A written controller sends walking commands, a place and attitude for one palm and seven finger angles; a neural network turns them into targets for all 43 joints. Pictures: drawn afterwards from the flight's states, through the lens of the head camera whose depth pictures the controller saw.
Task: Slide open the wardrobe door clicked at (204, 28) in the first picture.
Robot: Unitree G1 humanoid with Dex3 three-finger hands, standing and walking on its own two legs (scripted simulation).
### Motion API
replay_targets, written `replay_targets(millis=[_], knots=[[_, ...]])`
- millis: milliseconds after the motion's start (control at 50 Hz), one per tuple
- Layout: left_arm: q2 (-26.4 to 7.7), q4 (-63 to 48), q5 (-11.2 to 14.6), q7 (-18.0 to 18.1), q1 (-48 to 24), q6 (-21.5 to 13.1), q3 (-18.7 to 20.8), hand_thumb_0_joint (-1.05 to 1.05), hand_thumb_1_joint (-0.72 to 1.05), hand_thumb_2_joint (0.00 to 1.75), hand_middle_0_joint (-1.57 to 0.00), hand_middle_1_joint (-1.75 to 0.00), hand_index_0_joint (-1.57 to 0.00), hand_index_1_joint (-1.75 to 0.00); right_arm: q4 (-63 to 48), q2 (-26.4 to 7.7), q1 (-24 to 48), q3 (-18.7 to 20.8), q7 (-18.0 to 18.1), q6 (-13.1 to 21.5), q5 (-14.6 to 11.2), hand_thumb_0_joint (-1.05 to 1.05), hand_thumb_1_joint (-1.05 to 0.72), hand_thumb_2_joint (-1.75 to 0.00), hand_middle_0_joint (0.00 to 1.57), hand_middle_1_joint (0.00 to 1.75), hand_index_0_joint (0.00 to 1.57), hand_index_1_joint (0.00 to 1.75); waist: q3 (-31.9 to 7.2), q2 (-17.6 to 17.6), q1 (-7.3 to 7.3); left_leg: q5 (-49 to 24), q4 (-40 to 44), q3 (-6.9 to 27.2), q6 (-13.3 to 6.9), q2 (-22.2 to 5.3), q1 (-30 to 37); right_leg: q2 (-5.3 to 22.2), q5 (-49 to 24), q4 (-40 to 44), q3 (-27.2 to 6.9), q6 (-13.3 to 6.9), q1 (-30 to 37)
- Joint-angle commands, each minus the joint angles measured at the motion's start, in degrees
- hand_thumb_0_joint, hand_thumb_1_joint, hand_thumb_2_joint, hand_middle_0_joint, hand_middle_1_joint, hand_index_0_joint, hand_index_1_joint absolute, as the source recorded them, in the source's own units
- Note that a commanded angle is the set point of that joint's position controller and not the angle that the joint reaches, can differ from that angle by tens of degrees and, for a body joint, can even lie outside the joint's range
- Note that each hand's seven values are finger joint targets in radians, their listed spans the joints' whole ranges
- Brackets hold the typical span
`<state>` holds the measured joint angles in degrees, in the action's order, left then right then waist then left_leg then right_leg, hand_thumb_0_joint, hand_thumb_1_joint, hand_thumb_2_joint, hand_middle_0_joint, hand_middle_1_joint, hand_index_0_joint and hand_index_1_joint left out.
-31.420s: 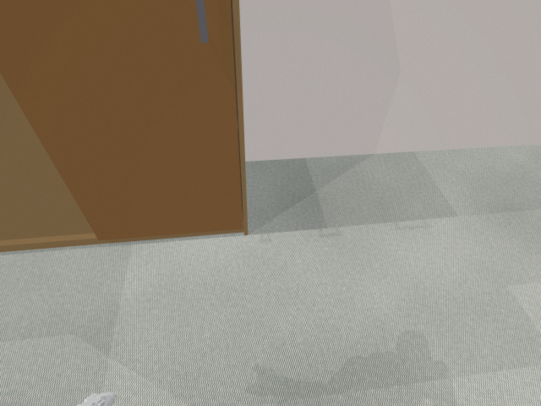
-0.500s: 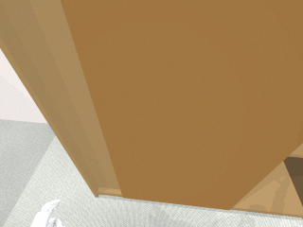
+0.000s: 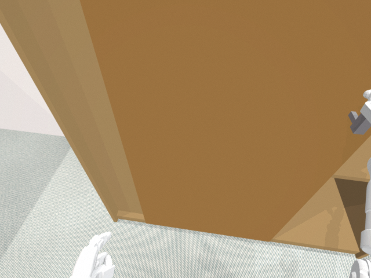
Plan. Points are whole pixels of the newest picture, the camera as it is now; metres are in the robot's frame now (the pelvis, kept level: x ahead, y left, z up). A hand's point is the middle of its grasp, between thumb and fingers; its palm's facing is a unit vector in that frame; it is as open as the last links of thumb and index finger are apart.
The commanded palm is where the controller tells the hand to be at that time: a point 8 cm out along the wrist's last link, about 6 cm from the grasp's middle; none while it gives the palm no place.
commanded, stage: stop walking and hold the door there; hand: right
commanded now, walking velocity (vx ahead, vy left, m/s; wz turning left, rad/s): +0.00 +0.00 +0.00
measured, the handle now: out of the picture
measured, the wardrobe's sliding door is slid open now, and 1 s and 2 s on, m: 0.45 0.45 0.45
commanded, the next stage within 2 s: loosen the grip on the handle in 1.42 s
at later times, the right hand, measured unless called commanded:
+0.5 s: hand (369, 105) +0.38 -0.30 +0.22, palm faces +0.57 +0.80 -0.18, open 7.3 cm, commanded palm +0.34 -0.32 +0.19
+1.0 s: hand out of the picture +0.38 -0.31 +0.22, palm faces +0.38 +0.92 -0.06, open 7.1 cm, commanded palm +0.35 -0.32 +0.19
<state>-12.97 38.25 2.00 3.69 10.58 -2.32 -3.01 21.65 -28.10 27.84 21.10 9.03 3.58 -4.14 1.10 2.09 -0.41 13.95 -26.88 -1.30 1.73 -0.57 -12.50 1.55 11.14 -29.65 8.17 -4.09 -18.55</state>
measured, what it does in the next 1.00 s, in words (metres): steps on the spot: right foot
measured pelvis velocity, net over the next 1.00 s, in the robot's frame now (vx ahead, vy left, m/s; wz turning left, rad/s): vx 0.00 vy -0.07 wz -0.07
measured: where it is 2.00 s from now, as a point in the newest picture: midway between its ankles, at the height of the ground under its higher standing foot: outside the picture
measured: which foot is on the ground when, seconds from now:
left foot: down 0.00-0.70, up 0.72-1.00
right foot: down 0.00-0.44, up 0.46-0.66, down 0.68-1.00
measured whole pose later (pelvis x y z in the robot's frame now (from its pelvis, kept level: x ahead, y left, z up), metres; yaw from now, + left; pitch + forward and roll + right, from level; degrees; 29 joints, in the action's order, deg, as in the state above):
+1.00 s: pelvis +0.00 -0.07 +0.00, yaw -4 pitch -1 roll +2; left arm -7.2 34.9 1.2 1.1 6.3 -2.9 -5.2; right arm 7.7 -17.3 31.4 11.6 7.6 3.8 -5.7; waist 8.6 1.4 -3.8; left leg 21.4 -38.1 -4.3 1.6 1.3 -16.6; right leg 4.1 11.9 -30.4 7.1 -1.5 -17.5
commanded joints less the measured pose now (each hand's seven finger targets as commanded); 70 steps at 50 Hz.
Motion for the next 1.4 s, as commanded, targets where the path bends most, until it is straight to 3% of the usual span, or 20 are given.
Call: replay_targets(millis=[0,60,300,400,460,480,560,620,640,660,680,760,940,1000,1060,1080,1100,1180,1240,1380], knots=[[-10.1,-6.8,0.2,1.4,-2.7,-1.7,4.0,0.0,0.9,0.9,-0.2,-0.3,-0.2,-0.3,-7.7,-6.9,14.3,-5.2,-1.8,4.6,1.7,0.0,-0.9,-0.9,0.45,1.4,0.45,1.4,-11.4,5.1,0.5,3.7,-1.6,0.2,-1.7,-1.4,-0.1,12.6,9.7,15.2,-16.0,1.7,5.1],[-10.4,-6.4,0.4,1.6,-1.9,-1.3,4.2,0.0,0.9,0.9,-0.2,-0.3,-0.2,-0.3,-5.3,-7.1,16.1,-6.0,-1.5,4.8,1.9,0.0,-0.9,-0.9,0.45,1.4,0.45,1.4,-9.9,6.6,0.78,4.2,-1.1,0.1,-2.2,-1.6,0.9,11.9,15.3,17.2,-15.4,2.0,2.8],[-11.2,-5.0,1.1,1.9,0.2,-1.5,5.2,0.0,0.9,0.9,-0.2,-0.3,-0.2,-0.3,-1.9,-5.9,18.1,-8.4,-1.7,5.2,2.1,0.0,-0.9,-0.9,0.45,1.4,0.45,1.4,-12.3,1.7,1.22,-1.9,5.0,3.5,-2.2,-4.7,-1.6,9.6,-2.8,7.1,-11.2,2.6,9.5],[-11.2,-4.9,1.3,1.3,0.3,0.7,5.8,0.0,0.9,0.9,-0.2,-0.3,-0.2,-0.3,-0.1,-10.2,17.0,-5.7,-1.7,4.5,2.2,0.0,-0.9,-0.9,0.45,1.4,0.45,1.4,-9.5,-5.8,0.9,-4.5,9.2,12.7,-5.7,-16.7,0.6,4.2,1.0,-4.1,-7.7,3.6,1.9],[-12.2,-5.1,1.3,1.0,-1.1,1.5,6.7,0.0,0.9,0.9,-0.2,-0.3,-0.2,-0.3,0.5,-12.8,16.1,-3.3,-2.1,4.7,2.1,0.0,-0.9,-0.9,0.45,1.4,0.45,1.4,-6.4,-9.4,-1.05,-19.4,9.0,18.3,-10.2,-24.7,8.1,1.2,13.5,-17.5,-9.6,4.5,-10.3],[-11.5,-5.6,1.3,0.8,-1.5,1.4,6.4,0.0,0.9,0.9,-0.2,-0.3,-0.2,-0.3,-1.3,-11.3,17.4,-4.0,-2.3,4.9,2.2,0.0,-0.9,-0.9,0.45,1.4,0.45,1.4,-6.3,-11.4,-1.51,-26.6,6.8,16.7,-10.7,-25.9,11.4,2.0,15.8,-19.0,-11.2,4.4,-12.9],[-10.0,-5.4,0.5,1.0,-3.1,1.5,6.2,0.0,0.9,0.9,-0.2,-0.3,-0.2,-0.3,-2.7,-10.7,15.5,-2.7,-2.8,6.0,2.5,0.0,-0.9,-0.9,0.45,1.4,0.45,1.4,-5.7,-13.5,-0.43,-41.0,0.2,5.1,-6.9,-22.5,8.9,1.8,11.9,-9.7,-7.2,5.0,-5.6],[-7.9,-5.6,0.4,1.5,-4.4,1.6,6.0,0.0,0.9,0.9,-0.2,-0.3,-0.2,-0.3,-11.0,-2.5,17.4,-8.8,-3.2,6.7,1.7,0.0,-0.9,-0.9,0.45,1.4,0.45,1.4,-9.9,-11.5,0.88,-35.9,-7.3,-2.0,-3.0,-16.6,3.7,0.5,-6.5,3.1,-1.1,6.1,8.2],[-9.0,-6.3,0.4,1.8,-4.3,1.2,6.3,0.0,0.9,0.9,-0.2,-0.3,-0.2,-0.3,-15.0,0.0,18.0,-10.9,-3.5,7.3,1.3,0.0,-0.9,-0.9,0.45,1.4,0.45,1.4,-12.5,-4.9,0.92,-26.2,-13.6,-5.1,-0.5,-11.2,-1.0,5.8,-20.4,4.0,-5.1,4.1,13.7],[-10.6,-7.1,0.6,1.7,-3.8,0.8,7.1,0.0,0.9,0.9,-0.2,-0.3,-0.2,-0.3,-19.1,1.6,17.3,-12.6,-3.9,8.1,0.7,0.0,-0.9,-0.9,0.45,1.4,0.45,1.4,-14.6,7.4,1.3,-1.4,-23.2,-5.1,1.7,-5.0,-9.5,15.8,-40.0,2.5,-16.7,-1.8,20.5],[-9.5,-8.2,0.6,0.9,-1.8,0.3,6.4,0.0,0.9,0.9,-0.2,-0.3,-0.2,-0.3,-22.9,4.7,18.2,-15.2,-4.5,8.9,0.8,0.0,-0.9,-0.9,0.45,1.4,0.45,1.4,-17.5,11.3,1.38,20.8,-28.9,-1.3,0.8,-2.5,-11.9,19.6,-52.1,3.7,-20.4,-5.5,21.2],[-8.3,-8.0,0.6,-0.2,-2.5,-1.7,6.0,0.0,0.9,0.9,-0.2,-0.3,-0.2,-0.3,-29.5,10.8,19.9,-20.6,-4.9,7.6,0.5,0.0,-0.9,-0.9,0.45,1.4,0.45,1.4,-18.1,-0.3,2.19,13.1,-26.6,-0.1,0.2,-1.6,-12.1,17.5,-42.1,3.4,-15.8,-4.2,24.0],[-6.6,-9.1,-0.7,-1.4,-5.4,-2.8,3.2,0.0,0.9,0.9,-0.2,-0.3,-0.2,-0.3,-27.8,5.0,21.9,-14.7,-4.6,4.7,0.2,0.0,-0.9,-0.9,0.45,1.4,0.45,1.4,-16.5,10.1,0.72,6.9,-9.0,-0.6,-0.6,-0.1,-4.4,18.8,-30.0,4.7,-14.0,-2.7,20.1],[-6.7,-9.6,-0.4,-1.2,-5.2,-2.8,2.9,0.0,0.9,0.9,-0.2,-0.3,-0.2,-0.3,-26.4,4.1,20.7,-13.7,-4.6,4.8,0.6,0.0,-0.9,-0.9,0.45,1.4,0.45,1.4,-17.4,5.1,0.18,-4.5,2.0,0.2,-1.1,-1.3,4.0,15.9,-23.8,1.1,-11.9,0.0,16.0],[-5.8,-9.1,-0.2,-0.2,-4.7,-2.7,2.6,0.0,0.9,0.9,-0.2,-0.3,-0.2,-0.3,-22.9,2.5,18.6,-12.9,-4.1,4.6,0.7,0.0,-0.9,-0.9,0.45,1.4,0.45,1.4,-18.8,-4.1,1.42,-26.2,1.0,4.3,-2.9,-8.8,7.6,9.2,-13.6,-2.0,-7.1,4.2,10.7],[-6.0,-9.0,0.4,0.1,-3.9,-2.7,3.0,0.0,0.9,0.9,-0.2,-0.3,-0.2,-0.3,-21.2,1.2,17.7,-10.7,-3.8,4.4,0.1,0.0,-0.9,-0.9,0.45,1.4,0.45,1.4,-19.4,-6.4,1.12,-26.5,0.1,4.3,-3.2,-9.3,7.0,8.3,-12.7,-2.8,-7.0,4.6,10.7],[-6.0,-9.4,0.5,0.2,-4.7,-2.7,3.0,0.0,0.9,0.9,-0.2,-0.3,-0.2,-0.3,-23.4,4.6,19.6,-14.6,-4.2,4.6,-0.2,0.0,-0.9,-0.9,0.45,1.4,0.45,1.4,-19.8,-8.0,0.97,-26.2,-0.4,4.5,-3.3,-9.5,6.7,8.0,-12.6,-3.1,-7.6,4.5,11.2],[-7.0,-8.5,0.2,1.2,-4.8,-2.2,3.1,0.0,0.9,0.9,-0.2,-0.3,-0.2,-0.3,-19.6,2.9,17.2,-12.1,-3.3,4.8,-0.3,0.0,-0.9,-0.9,0.45,1.4,0.45,1.4,-17.9,1.1,0.32,-12.6,-0.5,2.1,-1.2,-5.3,2.9,11.3,-14.7,2.6,-11.2,1.7,12.2],[-7.6,-8.0,0.3,1.4,-4.4,-1.8,3.4,0.0,0.9,0.9,-0.2,-0.3,-0.2,-0.3,-17.0,3.4,17.5,-12.8,-3.3,5.0,-0.2,0.0,-0.9,-0.9,0.45,1.4,0.45,1.4,-14.5,1.0,0.3,-5.6,1.6,2.8,-1.4,-4.9,1.7,11.0,-7.8,3.7,-10.8,1.9,9.0],[-8.3,-7.1,0.3,1.9,-3.2,-1.5,3.8,0.0,0.9,0.9,-0.2,-0.3,-0.2,-0.3,-13.8,4.9,16.1,-14.8,-2.9,5.1,0.0,0.0,-0.9,-0.9,0.45,1.4,0.45,1.4,-13.3,0.9,0.59,-6.4,3.7,3.4,-1.9,-5.7,0.8,9.6,-8.1,4.1,-9.9,2.6,9.6]])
